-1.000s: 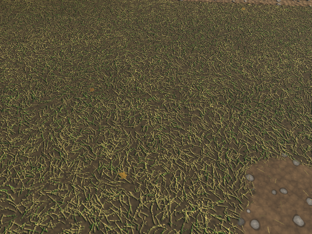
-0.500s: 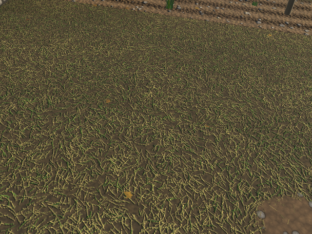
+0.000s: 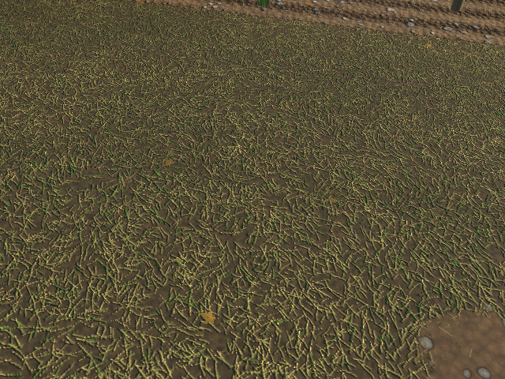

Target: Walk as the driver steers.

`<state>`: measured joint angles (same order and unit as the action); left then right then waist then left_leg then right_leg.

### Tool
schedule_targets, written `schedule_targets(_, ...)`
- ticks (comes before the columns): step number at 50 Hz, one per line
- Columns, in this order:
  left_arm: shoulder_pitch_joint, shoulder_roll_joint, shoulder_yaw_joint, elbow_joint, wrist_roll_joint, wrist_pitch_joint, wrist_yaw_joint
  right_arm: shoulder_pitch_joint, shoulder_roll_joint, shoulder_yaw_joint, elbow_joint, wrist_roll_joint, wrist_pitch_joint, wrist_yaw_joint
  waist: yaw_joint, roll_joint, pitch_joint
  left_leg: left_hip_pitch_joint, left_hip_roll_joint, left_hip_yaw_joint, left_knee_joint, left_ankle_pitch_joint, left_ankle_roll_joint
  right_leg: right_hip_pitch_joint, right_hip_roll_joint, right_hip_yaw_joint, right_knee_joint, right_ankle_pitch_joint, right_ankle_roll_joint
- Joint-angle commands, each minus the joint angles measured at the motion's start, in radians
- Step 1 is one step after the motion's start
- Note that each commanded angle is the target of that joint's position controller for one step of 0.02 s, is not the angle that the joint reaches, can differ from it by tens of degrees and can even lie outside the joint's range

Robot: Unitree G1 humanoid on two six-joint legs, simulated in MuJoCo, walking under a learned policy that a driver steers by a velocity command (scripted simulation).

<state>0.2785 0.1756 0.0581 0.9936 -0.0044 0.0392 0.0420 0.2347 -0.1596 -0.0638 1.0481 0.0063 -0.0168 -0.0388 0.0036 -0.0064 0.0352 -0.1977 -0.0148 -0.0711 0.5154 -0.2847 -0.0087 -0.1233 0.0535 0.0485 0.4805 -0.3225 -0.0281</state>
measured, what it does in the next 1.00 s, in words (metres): lifts its left foot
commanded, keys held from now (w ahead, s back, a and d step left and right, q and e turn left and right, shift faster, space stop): no key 0.70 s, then w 0.30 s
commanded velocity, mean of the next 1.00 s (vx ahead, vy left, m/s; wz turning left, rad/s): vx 0.07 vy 0.00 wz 0.00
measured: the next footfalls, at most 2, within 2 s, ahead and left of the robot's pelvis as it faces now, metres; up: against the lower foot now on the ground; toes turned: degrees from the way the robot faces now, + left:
left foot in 1.02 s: +0.11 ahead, +0.14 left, +0.00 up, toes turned +1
right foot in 1.50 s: +0.40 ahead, -0.07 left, +0.00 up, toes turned -13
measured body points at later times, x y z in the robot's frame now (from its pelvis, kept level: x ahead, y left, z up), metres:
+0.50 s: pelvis -0.01 +0.00 +0.00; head +0.00 +0.00 +0.45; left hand -0.03 +0.22 -0.16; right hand +0.01 -0.23 -0.16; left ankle +0.00 +0.13 -0.74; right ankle -0.04 -0.11 -0.74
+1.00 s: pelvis +0.05 +0.03 -0.01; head +0.05 +0.06 +0.44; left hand -0.03 +0.28 -0.16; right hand +0.12 -0.22 -0.14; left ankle +0.06 +0.14 -0.73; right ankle -0.04 -0.11 -0.74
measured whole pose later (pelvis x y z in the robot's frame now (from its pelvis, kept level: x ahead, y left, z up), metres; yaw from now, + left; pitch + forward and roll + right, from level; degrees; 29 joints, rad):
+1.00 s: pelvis +0.05 +0.03 -0.01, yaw +0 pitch +1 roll +0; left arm 0.49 0.20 0.07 1.05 -0.03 -0.03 0.04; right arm 0.22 -0.19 -0.08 1.04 0.04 -0.09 -0.01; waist 0.04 -0.05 -0.02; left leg -0.33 0.00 0.05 0.61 -0.33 0.04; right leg -0.11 0.00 0.07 0.50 -0.41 -0.02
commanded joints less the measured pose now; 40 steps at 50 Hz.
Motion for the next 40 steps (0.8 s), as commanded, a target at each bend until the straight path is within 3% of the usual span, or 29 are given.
schedule_targets(1,0.066,0.075,0.014,-0.007,0.0,-0.01,0.003,0.037,-0.095,-0.018,-0.014,0.0,-0.002,-0.005,0.0,0.018,0.017,0.019,0.045,-0.029,-0.065,0.269,0.017,-0.047,-0.057,0.04,-0.07,0.245,0.01)
schedule_targets(17,0.119,0.043,0.003,0.049,0.0,-0.032,0.001,0.043,-0.076,-0.014,0.025,-0.001,0.015,-0.013,-0.005,0.006,0.045,0.014,0.03,-0.016,-0.077,0.185,0.012,-0.086,-0.059,0.031,-0.085,0.172,0.011)
schedule_targets(35,0.16,0.026,-0.003,0.067,-0.001,-0.042,0.0,0.079,-0.058,-0.006,0.051,0.0,0.016,-0.014,-0.005,0.003,0.055,0.001,0.027,-0.012,-0.079,0.165,0.007,-0.102,-0.061,0.032,-0.093,0.16,0.003)
schedule_targets(37,0.18,0.038,0.003,0.073,-0.006,-0.039,0.005,0.086,-0.047,-0.004,0.055,0.002,0.019,-0.018,0.002,-0.021,0.05,-0.019,-0.014,0.032,-0.039,-0.022,0.008,-0.111,-0.058,0.048,-0.126,-0.103,-0.017)
schedule_targets(38,0.187,0.075,0.015,0.067,-0.016,-0.037,0.01,0.067,-0.048,-0.005,0.044,0.007,0.017,-0.021,0.014,-0.055,0.068,-0.065,-0.049,0.071,0.032,-0.151,0.013,-0.129,-0.078,0.094,-0.153,-0.304,-0.052)
schedule_targets(39,0.217,0.108,0.026,0.062,-0.022,-0.04,0.012,0.04,-0.043,-0.005,0.025,0.012,0.008,-0.021,0.036,-0.108,0.094,-0.153,-0.067,0.099,0.128,-0.236,0.018,-0.126,-0.143,0.203,-0.211,-0.493,-0.107)
schedule_targets(40,0.254,0.135,0.034,0.059,-0.027,-0.047,0.01,-0.001,-0.034,0.0,-0.002,0.019,-0.008,-0.017,0.06,-0.159,0.134,-0.266,-0.053,0.115,0.226,-0.249,0.025,-0.104,-0.25,0.361,-0.292,-0.62,-0.178)
Keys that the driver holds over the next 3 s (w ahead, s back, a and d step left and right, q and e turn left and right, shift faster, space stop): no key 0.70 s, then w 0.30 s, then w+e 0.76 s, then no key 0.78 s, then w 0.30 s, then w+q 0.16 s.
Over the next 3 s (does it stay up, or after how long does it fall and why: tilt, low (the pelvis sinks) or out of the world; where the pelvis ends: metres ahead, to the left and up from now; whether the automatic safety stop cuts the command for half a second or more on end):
stays up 0.81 -0.09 -0.15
